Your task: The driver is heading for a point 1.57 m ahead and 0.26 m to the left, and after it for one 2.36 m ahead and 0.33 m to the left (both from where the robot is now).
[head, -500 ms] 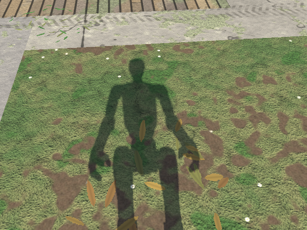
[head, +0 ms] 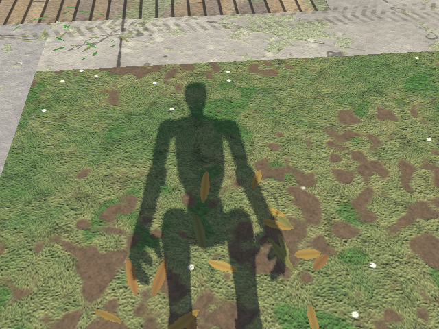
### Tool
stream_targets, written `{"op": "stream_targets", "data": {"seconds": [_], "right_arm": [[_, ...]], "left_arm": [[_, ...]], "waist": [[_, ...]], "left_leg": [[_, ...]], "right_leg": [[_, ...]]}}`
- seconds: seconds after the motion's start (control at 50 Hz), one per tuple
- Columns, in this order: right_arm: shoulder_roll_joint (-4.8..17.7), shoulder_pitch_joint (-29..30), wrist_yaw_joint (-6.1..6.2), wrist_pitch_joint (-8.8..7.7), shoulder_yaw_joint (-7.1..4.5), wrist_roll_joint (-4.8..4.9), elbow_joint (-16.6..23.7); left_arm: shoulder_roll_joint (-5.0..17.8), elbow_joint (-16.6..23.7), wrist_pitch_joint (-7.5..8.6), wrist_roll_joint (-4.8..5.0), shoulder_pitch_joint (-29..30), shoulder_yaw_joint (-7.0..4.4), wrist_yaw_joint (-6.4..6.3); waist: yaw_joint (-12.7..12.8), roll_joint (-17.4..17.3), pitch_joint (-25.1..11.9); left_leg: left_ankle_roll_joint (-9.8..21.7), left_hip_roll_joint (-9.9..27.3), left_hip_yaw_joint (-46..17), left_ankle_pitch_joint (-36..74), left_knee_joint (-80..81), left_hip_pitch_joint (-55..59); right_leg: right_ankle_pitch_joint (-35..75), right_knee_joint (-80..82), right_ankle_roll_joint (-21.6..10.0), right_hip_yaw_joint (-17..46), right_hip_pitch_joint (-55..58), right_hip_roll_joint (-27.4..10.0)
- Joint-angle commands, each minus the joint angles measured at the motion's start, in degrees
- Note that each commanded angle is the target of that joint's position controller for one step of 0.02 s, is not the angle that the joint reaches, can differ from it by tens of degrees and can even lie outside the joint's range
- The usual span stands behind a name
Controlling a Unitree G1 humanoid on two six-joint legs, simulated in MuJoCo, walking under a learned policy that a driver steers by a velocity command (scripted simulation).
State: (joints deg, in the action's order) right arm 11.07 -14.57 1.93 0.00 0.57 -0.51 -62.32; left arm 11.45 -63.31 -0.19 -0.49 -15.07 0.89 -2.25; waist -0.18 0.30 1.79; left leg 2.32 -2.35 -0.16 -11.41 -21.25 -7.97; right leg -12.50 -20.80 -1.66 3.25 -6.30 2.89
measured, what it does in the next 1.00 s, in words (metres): walks ahead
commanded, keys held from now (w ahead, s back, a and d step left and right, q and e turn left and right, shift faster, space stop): no key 0.46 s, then w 0.54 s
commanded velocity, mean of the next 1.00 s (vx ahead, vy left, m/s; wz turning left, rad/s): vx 0.16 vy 0.00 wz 0.00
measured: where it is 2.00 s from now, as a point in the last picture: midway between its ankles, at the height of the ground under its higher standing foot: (234, 272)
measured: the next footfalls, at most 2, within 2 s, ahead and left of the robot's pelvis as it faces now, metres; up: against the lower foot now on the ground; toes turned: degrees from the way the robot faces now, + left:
left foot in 1.24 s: +0.44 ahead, +0.03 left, +0.00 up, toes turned +4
right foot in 1.78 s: +0.76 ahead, -0.13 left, +0.00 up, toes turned -4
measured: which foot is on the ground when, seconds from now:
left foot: down 0.00-0.78, up 0.80-1.00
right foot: down 0.00-1.00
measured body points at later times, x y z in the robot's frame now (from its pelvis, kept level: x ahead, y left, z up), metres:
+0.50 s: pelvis +0.00 +0.00 +0.00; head +0.01 +0.01 +0.45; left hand -0.02 +0.23 -0.16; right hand -0.01 -0.22 -0.16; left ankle +0.00 +0.09 -0.75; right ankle -0.01 -0.11 -0.75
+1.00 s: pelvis +0.14 -0.05 +0.00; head +0.15 -0.06 +0.45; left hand +0.05 +0.18 -0.14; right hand +0.22 -0.29 -0.15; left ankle +0.18 +0.08 -0.67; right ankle +0.05 -0.11 -0.75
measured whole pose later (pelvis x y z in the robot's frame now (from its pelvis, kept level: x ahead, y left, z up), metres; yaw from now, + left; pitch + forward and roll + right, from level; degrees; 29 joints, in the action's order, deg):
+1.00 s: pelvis +0.14 -0.05 +0.00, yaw +0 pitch +1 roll +1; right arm 12.3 -10.8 -1.9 -2.8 -2.8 -2.1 -58.3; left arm 8.4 -63.8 5.4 -1.0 -28.4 -1.0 -0.7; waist 1.2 -1.5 -0.4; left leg 3.3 2.7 2.6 -12.2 -58.0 -32.5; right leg -15.1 -13.4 -4.7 -2.4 0.6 3.6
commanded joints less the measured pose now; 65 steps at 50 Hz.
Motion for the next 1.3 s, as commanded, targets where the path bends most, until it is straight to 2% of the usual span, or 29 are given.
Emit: {"op": "stream_targets", "data": {"seconds": [0.02,0.46,0.48,0.52,0.56,0.6,0.62,0.66,0.7,0.74,0.76,0.78,0.8,0.82,0.84,0.86,0.88,0.92,0.98,1.06,1.12,1.16,1.18,1.2,1.22,1.24,1.26,1.28,1.3], "right_arm": [[5.21,-2.33,0.26,-0.36,-0.75,-0.01,0.27],[2.42,-5.18,0.69,-0.47,-0.40,-0.04,-3.07],[2.29,-5.70,0.66,-0.43,-0.40,-0.10,-3.23],[4.29,-6.22,0.54,0.01,-1.36,-0.19,-3.02],[5.56,-8.57,0.22,0.51,-2.24,-0.36,-2.79],[6.71,-13.16,0.19,0.39,-3.14,-0.51,-3.75],[6.81,-13.54,0.13,0.12,-3.51,-0.72,-3.69],[7.53,-12.07,-0.19,-0.79,-4.06,-1.14,-2.77],[7.71,-8.95,-0.30,-1.48,-4.33,-0.58,-1.62],[7.17,-4.92,-0.49,-1.73,-4.45,0.18,-0.33],[6.67,-4.06,-0.60,-1.81,-4.47,0.07,0.22],[4.69,-2.83,-0.80,-2.38,-3.89,-0.32,1.31],[-0.40,-2.05,-1.43,-3.07,-2.43,-0.14,3.29],[3.02,-0.82,-1.84,-3.18,-3.19,-1.57,4.58],[4.58,0.91,-2.53,-3.35,-3.51,-2.44,5.15],[3.39,1.20,-3.13,-3.76,-3.27,-2.05,5.12],[2.65,0.39,-3.50,-4.10,-3.15,-1.61,4.68],[3.33,0.29,-4.03,-3.80,-3.50,-1.81,4.41],[2.76,4.44,-3.94,-2.93,-3.56,-1.49,6.27],[1.30,15.90,-3.91,-2.57,-2.53,-0.87,11.09],[1.64,19.30,-3.67,-2.58,-2.09,-0.30,12.96],[3.46,15.83,-3.06,-2.81,-2.70,-0.33,12.62],[4.69,11.11,-2.61,-3.11,-3.30,-0.38,11.39],[6.09,3.29,-2.18,-3.52,-4.13,-0.27,8.86],[7.35,-5.41,-1.68,-3.97,-4.99,-0.65,6.08],[11.73,-13.67,-1.19,-4.20,-6.29,-2.11,4.59],[15.07,-13.37,-1.70,-3.93,-6.99,-2.85,5.14],[12.47,-8.40,-2.29,-3.52,-6.76,-0.40,5.47],[8.96,-1.92,-2.41,-3.78,-5.71,0.15,6.64]], "left_arm": [[4.92,-0.03,0.32,0.01,-2.80,-0.67,-0.25],[2.02,-3.36,0.39,-0.02,-5.63,-0.31,-0.66],[1.75,-3.55,0.36,-0.11,-6.19,-0.26,-0.65],[2.68,-3.06,0.10,-0.38,-6.39,-0.87,-0.51],[2.47,-1.34,-0.02,-1.14,-4.58,-1.16,0.07],[-0.40,0.87,0.85,-1.97,-2.09,-0.61,0.82],[0.24,1.96,1.50,-2.18,-0.44,-0.78,1.13],[1.70,3.52,2.66,-1.77,0.84,-1.43,1.89],[1.24,4.17,3.48,-1.18,-0.61,-1.71,2.53],[-0.45,2.47,3.95,-0.57,-6.53,-1.79,2.46],[-0.25,0.53,3.93,-0.36,-11.30,-2.21,2.16],[1.78,-0.55,4.15,-0.75,-16.07,-2.91,1.66],[7.25,-0.90,4.51,-1.28,-22.68,-4.15,1.09],[9.74,-2.21,3.74,-0.87,-24.82,-4.99,1.10],[7.30,-0.51,3.63,-0.96,-19.05,-4.47,1.21],[6.16,1.13,4.18,-0.74,-14.64,-4.11,1.60],[5.28,2.12,4.78,-0.59,-12.24,-3.83,1.71],[3.38,1.94,5.79,-0.48,-12.72,-3.17,1.51],[2.70,0.24,6.34,-0.45,-17.30,-2.61,1.34],[2.53,0.09,6.46,-0.63,-18.29,-2.04,1.14],[3.65,-0.41,6.69,-0.63,-18.94,-2.12,0.81],[4.76,-0.48,6.95,-0.65,-17.67,-2.32,0.68],[5.51,-0.43,6.97,-0.68,-16.88,-2.55,0.54],[6.36,-0.24,6.76,-0.74,-15.90,-2.83,0.52],[6.84,0.08,6.53,-0.43,-14.66,-3.01,0.67],[4.48,1.38,6.43,-0.24,-15.65,-2.45,1.09],[-2.20,1.69,6.00,1.25,-23.10,-1.70,1.90],[3.99,2.30,5.67,-0.06,-17.10,-3.20,1.84],[4.68,4.76,5.85,-0.44,-10.70,-3.59,2.08]], "waist": [[0.03,-0.33,1.78],[0.02,-0.35,2.63],[-0.03,-0.50,1.47],[-0.22,-1.91,2.67],[-1.62,-4.08,6.97],[-3.24,-8.70,8.39],[-3.50,-8.23,8.97],[-2.50,-5.77,7.54],[-0.20,-5.75,6.46],[3.48,-5.18,5.80],[5.04,-3.62,5.45],[6.80,1.07,4.59],[8.60,14.57,0.81],[7.92,13.62,4.47],[4.72,6.19,9.11],[2.68,3.22,9.81],[1.19,2.27,8.88],[0.32,2.10,6.20],[0.60,3.88,4.71],[2.31,4.94,6.67],[2.50,6.14,6.68],[0.06,6.48,4.45],[-2.18,6.47,1.75],[-5.36,6.16,-2.33],[-9.24,5.14,-6.44],[-10.99,-0.22,-12.46],[-5.58,-12.25,-17.66],[-5.43,-3.58,-13.02],[-3.18,-2.68,-3.79]], "left_leg": [[1.44,6.85,-6.39,5.18,3.56,-0.05],[1.53,6.66,-6.36,5.08,3.35,-0.71],[1.65,6.21,-6.35,0.08,3.87,-0.29],[3.21,5.06,-7.19,-15.82,3.48,-2.06],[6.58,7.74,-13.02,-32.12,5.73,-3.98],[11.19,15.47,-24.16,-38.84,11.81,-1.14],[12.93,18.58,-27.56,-37.07,14.12,-2.07],[13.43,19.49,-27.23,-30.44,15.03,-2.16],[11.46,16.98,-21.43,-25.34,13.73,-4.97],[8.94,12.23,-13.87,-22.22,9.47,-13.31],[8.00,9.72,-11.08,-22.10,5.06,-18.45],[6.33,6.85,-7.25,-20.38,-3.58,-25.03],[3.51,0.15,2.05,-18.35,-23.11,-31.50],[3.65,-0.23,2.63,-20.65,-33.97,-37.73],[3.93,3.54,-0.08,-15.18,-39.68,-38.57],[3.63,5.08,-0.97,-9.87,-40.44,-37.64],[2.84,6.08,-0.90,-5.73,-39.68,-35.58],[1.45,6.26,0.96,-1.63,-38.84,-33.84],[0.43,5.42,3.71,0.78,-37.51,-35.57],[0.13,3.59,6.95,5.11,-24.60,-32.47],[2.07,1.83,8.70,6.95,-15.50,-25.55],[4.49,-0.11,9.02,5.81,-13.14,-18.88],[5.57,-1.42,8.83,4.48,-12.58,-13.99],[6.75,-2.41,8.22,4.03,-10.78,-6.73],[7.94,-0.94,6.73,5.97,-6.85,4.42],[10.27,11.18,-6.70,-4.74,-5.87,16.99],[19.75,27.23,-37.59,-7.58,1.04,28.66],[18.57,24.10,-39.99,-17.35,7.23,22.26],[16.24,22.49,-30.27,-17.07,9.29,12.84]], "right_leg": [[6.57,3.34,-1.80,5.10,-3.26,-6.39],[6.20,2.74,-1.58,4.51,-3.86,-6.47],[2.06,2.93,-1.73,4.22,-3.61,-5.92],[-11.39,-0.48,-2.88,2.56,-6.43,-3.21],[-22.24,-6.04,-4.05,1.69,-14.98,-1.27],[-16.65,-16.21,-3.39,-3.64,-21.25,-0.14],[-13.28,-20.20,-2.97,-4.70,-22.10,-1.89],[-14.38,-24.29,-2.63,-3.80,-22.63,-3.80],[-13.76,-19.56,-2.65,-4.64,-17.58,-3.97],[-6.27,-8.13,-2.94,-7.94,-3.06,-1.46],[-4.82,-4.05,-2.82,-8.83,5.38,0.57],[-8.27,0.21,-3.31,-2.32,13.38,-3.62],[-25.64,11.65,-6.30,20.94,18.77,-18.77],[-35.02,15.94,-10.70,33.32,14.04,-25.09],[-33.80,15.59,-11.33,31.13,8.42,-24.07],[-26.66,15.78,-10.37,25.57,5.62,-21.51],[-18.01,16.28,-9.20,20.12,5.09,-18.85],[-2.47,15.56,-7.88,11.99,7.02,-15.52],[18.06,12.73,-7.55,5.34,9.28,-13.66],[28.71,12.81,-7.29,1.13,6.15,-11.78],[36.21,12.15,-7.16,-0.21,6.71,-12.61],[50.03,7.00,-6.62,-1.38,8.93,-13.68],[56.88,1.41,-6.24,-1.89,10.38,-13.96],[59.27,-7.42,-5.94,-2.40,10.95,-13.77],[52.69,-18.70,-5.43,-3.46,6.46,-12.40],[31.36,-35.36,-5.23,-5.06,-4.17,-9.42],[-17.80,-57.76,-3.26,-5.11,-24.15,1.83],[-13.16,-60.44,-4.64,0.84,-29.40,-0.96],[-6.79,-57.46,-4.95,0.22,-31.11,-4.00]]}}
